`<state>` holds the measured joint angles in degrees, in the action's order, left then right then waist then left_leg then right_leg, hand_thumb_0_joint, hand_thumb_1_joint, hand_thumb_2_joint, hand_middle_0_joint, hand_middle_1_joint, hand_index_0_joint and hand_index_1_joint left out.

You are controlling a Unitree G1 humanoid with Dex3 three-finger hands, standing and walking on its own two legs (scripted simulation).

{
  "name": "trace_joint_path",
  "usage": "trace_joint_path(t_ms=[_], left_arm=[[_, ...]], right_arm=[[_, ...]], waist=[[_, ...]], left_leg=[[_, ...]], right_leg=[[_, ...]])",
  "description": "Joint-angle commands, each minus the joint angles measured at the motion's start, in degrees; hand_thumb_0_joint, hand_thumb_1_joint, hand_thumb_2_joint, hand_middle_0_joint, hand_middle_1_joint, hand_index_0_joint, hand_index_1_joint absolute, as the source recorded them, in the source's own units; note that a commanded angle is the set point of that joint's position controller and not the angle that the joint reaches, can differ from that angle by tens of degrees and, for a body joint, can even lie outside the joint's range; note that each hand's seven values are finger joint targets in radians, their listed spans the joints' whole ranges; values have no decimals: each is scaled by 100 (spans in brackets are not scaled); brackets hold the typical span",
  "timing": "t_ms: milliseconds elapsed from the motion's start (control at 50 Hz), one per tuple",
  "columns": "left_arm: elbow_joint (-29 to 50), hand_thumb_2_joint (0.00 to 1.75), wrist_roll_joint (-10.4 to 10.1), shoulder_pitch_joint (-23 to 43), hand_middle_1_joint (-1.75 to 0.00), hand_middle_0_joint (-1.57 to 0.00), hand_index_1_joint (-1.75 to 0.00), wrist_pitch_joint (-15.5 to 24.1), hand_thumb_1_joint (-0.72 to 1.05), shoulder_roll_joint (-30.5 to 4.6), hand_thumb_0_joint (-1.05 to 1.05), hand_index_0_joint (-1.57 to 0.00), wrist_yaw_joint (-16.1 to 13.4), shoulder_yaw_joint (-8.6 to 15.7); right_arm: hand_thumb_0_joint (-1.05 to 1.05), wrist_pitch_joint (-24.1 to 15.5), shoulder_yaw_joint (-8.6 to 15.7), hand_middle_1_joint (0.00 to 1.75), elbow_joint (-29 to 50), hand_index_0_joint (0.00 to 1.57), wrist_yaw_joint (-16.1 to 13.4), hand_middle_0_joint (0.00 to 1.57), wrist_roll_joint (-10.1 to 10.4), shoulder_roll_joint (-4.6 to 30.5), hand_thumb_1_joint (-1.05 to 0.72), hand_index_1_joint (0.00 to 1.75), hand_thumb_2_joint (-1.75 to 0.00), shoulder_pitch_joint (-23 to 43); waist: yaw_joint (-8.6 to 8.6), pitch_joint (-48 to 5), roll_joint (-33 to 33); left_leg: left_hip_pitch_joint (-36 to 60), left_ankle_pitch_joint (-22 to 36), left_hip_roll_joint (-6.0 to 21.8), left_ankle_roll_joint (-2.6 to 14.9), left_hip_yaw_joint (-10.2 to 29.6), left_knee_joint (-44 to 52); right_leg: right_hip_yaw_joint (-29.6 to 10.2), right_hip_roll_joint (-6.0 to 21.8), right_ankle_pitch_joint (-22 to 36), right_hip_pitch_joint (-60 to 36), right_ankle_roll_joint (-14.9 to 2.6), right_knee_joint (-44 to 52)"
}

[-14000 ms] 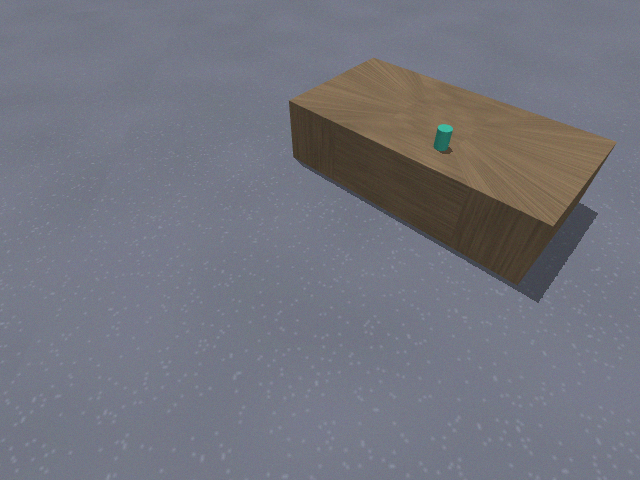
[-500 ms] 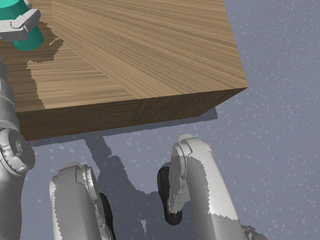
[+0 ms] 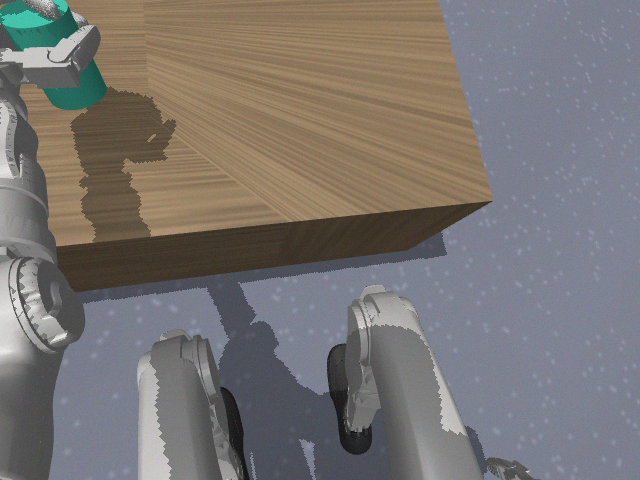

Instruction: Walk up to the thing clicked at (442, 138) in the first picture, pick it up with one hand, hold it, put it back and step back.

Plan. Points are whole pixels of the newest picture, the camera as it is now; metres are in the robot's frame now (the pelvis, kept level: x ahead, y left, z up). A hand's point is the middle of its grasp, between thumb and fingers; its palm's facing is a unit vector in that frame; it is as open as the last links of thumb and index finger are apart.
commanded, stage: settle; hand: left
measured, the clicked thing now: (58, 55) +0.60 +0.20 +0.01
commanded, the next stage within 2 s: lift in 0.84 s
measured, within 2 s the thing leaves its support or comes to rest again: neither
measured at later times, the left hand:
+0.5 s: hand out of the picture +0.60 +0.19 +0.08, palm faces +0.08 -1.00 -0.03, open 5.4 cm
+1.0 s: hand out of the picture +0.61 +0.19 +0.10, palm faces +0.08 -1.00 -0.02, open 5.4 cm
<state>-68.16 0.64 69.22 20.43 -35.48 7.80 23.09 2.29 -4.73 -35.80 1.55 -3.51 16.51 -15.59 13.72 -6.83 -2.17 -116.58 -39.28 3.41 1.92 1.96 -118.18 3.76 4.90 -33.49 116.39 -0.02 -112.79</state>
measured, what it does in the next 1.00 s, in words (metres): rises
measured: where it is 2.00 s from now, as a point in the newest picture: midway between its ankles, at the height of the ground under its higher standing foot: (292, 440)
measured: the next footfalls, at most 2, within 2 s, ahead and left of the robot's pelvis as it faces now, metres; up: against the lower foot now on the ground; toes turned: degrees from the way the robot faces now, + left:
none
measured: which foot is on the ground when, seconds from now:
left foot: down 0.00-1.00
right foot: down 0.00-1.00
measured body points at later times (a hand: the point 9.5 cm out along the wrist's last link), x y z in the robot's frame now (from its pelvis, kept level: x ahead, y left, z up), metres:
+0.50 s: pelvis +0.01 +0.00 +0.04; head +0.24 +0.03 +0.42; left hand +0.59 +0.24 +0.08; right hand +0.03 -0.27 -0.07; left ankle +0.07 +0.11 -0.40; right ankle +0.11 -0.13 -0.40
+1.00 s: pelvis +0.02 +0.00 +0.06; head +0.25 +0.03 +0.45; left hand +0.60 +0.24 +0.10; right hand +0.04 -0.27 -0.05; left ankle +0.07 +0.11 -0.40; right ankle +0.11 -0.13 -0.40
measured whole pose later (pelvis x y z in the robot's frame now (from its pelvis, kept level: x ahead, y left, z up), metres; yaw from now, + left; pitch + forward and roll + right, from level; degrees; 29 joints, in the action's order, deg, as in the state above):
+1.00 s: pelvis +0.02 +0.00 +0.06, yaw +0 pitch +37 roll -4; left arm -66.7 -0.6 67.1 20.3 -33.2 7.0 22.7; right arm 1.4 -4.2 -36.0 0.7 -2.9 15.5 -15.5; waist 13.2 -7.3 -2.0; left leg -105.9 -38.7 3.8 1.5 1.4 -107.0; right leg 3.9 3.9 -33.0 106.0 0.1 -101.9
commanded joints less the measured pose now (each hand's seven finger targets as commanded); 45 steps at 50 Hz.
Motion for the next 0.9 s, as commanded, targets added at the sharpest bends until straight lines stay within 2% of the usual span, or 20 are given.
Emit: trace_joint_path(t_ms=[0, 60, 100, 120, 160, 180, 240, 400, 440, 480, 500, 600, 620, 660, 700, 740, 780, 840, 860, 880], left_arm=[[1359, 130, -134, 2660, -147, -141, -147, 413, 42, -1245, 0, -142, 42, 147], [1701, 130, -167, 2912, -147, -142, -147, 436, 42, -1297, 0, -143, 47, 122], [1332, 131, -162, 2590, -148, -141, -147, 372, 43, -1273, 0, -143, 19, 207], [1791, 131, -177, 2946, -146, -140, -146, 429, 44, -1258, 0, -141, 17, 89], [1648, 131, -148, 2801, -147, -141, -147, 395, 43, -1348, 0, -142, -33, 197], [1802, 130, -165, 2877, -146, -140, -146, 399, 43, -1250, 0, -141, -42, 114], [1669, 131, -176, 2823, -146, -139, -146, 388, 42, -1228, 0, -140, -44, 113], [1480, 130, -209, 2703, -145, -139, -145, 374, 45, -1187, 0, -140, -20, 128], [1638, 131, -221, 2845, -145, -138, -145, 392, 47, -1054, 0, -139, -1, 1], [1156, 132, -201, 2464, -146, -139, -145, 353, 47, -1220, 0, -140, -35, 179], [1554, 133, -226, 2734, -146, -139, -146, 413, 48, -1158, 0, -141, -21, 92], [1575, 133, -236, 2773, -146, -138, -145, 446, 48, -1212, 0, -140, -19, 114], [1654, 132, -227, 2816, -145, -138, -145, 457, 49, -1120, 0, -140, -4, 20], [1398, 132, -221, 2591, -145, -138, -145, 428, 48, -1079, 0, -140, -8, 61], [1609, 131, -259, 2694, -144, -137, -144, 457, 48, -1207, 0, -139, -7, 134], [1868, 132, -258, 2927, -145, -138, -144, 468, 48, -1133, 0, -139, -16, 29], [1270, 132, -255, 2403, -144, -137, -144, 387, 50, -1077, 0, -138, -38, 120], [1814, 134, -231, 2799, -145, -137, -145, 476, 51, -1154, 0, -139, -62, 70], [1488, 134, -223, 2575, -147, -139, -146, 441, 53, -1122, 0, -141, -69, 120], [1760, 134, -221, 2731, -145, -138, -144, 462, 55, -1059, 0, -140, -62, 6]], right_arm=[[0, -64, 458, 30, 64, 20, -100, 20, -10, 1184, -89, 30, -90, -1327], [0, -82, 466, 30, 141, 20, -113, 20, 6, 1149, -89, 30, -89, -1333], [0, -84, 472, 30, 34, 20, -128, 20, 5, 1184, -89, 30, -90, -1408], [0, -88, 474, 30, 90, 20, -122, 20, 4, 1162, -89, 30, -90, -1369], [0, -92, 481, 30, 54, 20, -139, 20, 11, 1150, -89, 30, -90, -1383], [0, -97, 472, 30, 67, 20, -136, 20, 5, 1135, -89, 30, -90, -1384], [0, -99, 491, 30, 10, 20, -146, 20, 13, 1126, -89, 30, -90, -1366], [0, -104, 478, 30, -13, 20, -160, 20, 36, 1119, -89, 30, -90, -1388], [0, -132, 481, 30, 34, 20, -156, 20, 30, 1090, -89, 30, -89, -1359], [0, -123, 470, 30, -1, 20, -168, 20, 46, 1103, -89, 30, -89, -1365], [0, -133, 486, 30, 8, 20, -167, 20, 41, 1090, -89, 30, -89, -1374], [0, -138, 479, 30, 37, 20, -159, 20, 61, 1085, -89, 30, -89, -1357], [0, -143, 475, 30, 56, 20, -162, 20, 45, 1051, -89, 30, -89, -1329], [0, -141, 484, 30, 20, 20, -166, 20, 50, 1086, -89, 30, -90, -1366], [0, -141, 477, 30, 34, 20, -160, 20, 58, 1086, -90, 30, -90, -1368], [0, -153, 475, 30, 79, 20, -161, 20, 49, 1044, -89, 30, -89, -1366], [0, -136, 477, 30, -4, 20, -165, 20, 54, 1078, -89, 30, -90, -1411], [0, -134, 477, 30, 39, 20, -156, 20, 38, 1035, -89, 30, -89, -1393], [0, -118, 474, 30, -7, 20, -152, 20, 39, 1067, -89, 30, -89, -1437], [0, -133, 489, 30, 72, 20, -155, 20, 44, 1034, -89, 30, -89, -1387]], waist=[[110, -4024, -1147], [92, -4398, -1177], [107, -4238, -1202], [113, -4406, -1299], [53, -4458, -1334], [80, -4514, -1373], [135, -4350, -1192], [117, -4257, -1190], [147, -4295, -1205], [106, -4097, -988], [126, -4178, -1093], [54, -4289, -1197], [80, -4296, -1267], [111, -4181, -1200], [55, -4382, -1261], [69, -4538, -1289], [86, -4244, -1133], [42, -4429, -1320], [72, -4338, -1289], [76, -4455, -1188]], left_leg=[[2672, 1145, -192, -53, 141, 1583], [2745, 1239, -214, -35, 56, 1620], [2926, 1413, -192, -54, 106, 1683], [2915, 1368, -194, -53, 75, 1702], [3226, 1498, -184, -63, 123, 1788], [3235, 1602, -179, -68, 103, 1787], [3095, 1383, -181, -36, 109, 1864], [3439, 1552, -165, -54, 188, 2083], [3434, 1588, -163, -54, 170, 2100], [3284, 1408, -177, -29, 163, 2148], [3261, 1436, -174, -40, 144, 2155], [3613, 1545, -162, -61, 193, 2279], [3617, 1550, -164, -50, 146, 2260], [3661, 1597, -151, -64, 206, 2309], [3809, 1822, -154, -59, 194, 2280], [3854, 1864, -161, -53, 163, 2290], [3774, 1922, -152, -47, 187, 2304], [3900, 1934, -153, -62, 178, 2373], [3921, 1948, -163, -64, 201, 2384], [3819, 1915, -165, -48, 156, 2378]], right_leg=[[-82, -269, 1023, -2548, -247, 1227], [-142, -281, 1163, -2969, -235, 1338], [-116, -272, 1247, -2856, -244, 1361], [-141, -291, 1219, -2946, -252, 1371], [-131, -275, 1270, -2918, -255, 1443], [-131, -289, 1362, -3018, -258, 1449], [-146, -303, 1222, -3084, -245, 1590], [-119, -300, 1301, -3097, -268, 1756], [-117, -319, 1345, -3173, -269, 1768], [-141, -313, 1223, -3273, -252, 1875], [-142, -322, 1273, -3298, -258, 1848], [-139, -333, 1275, -3259, -278, 1921], [-158, -343, 1292, -3296, -269, 1953], [-122, -333, 1315, -3235, -275, 1962], [-140, -324, 1484, -3336, -275, 1962], [-155, -342, 1550, -3506, -271, 2004], [-134, -338, 1593, -3437, -265, 2027], [-144, -343, 1556, -3463, -283, 2056], [-136, -323, 1569, -3477, -287, 2076], [-146, -348, 1623, -3643, -271, 2095]])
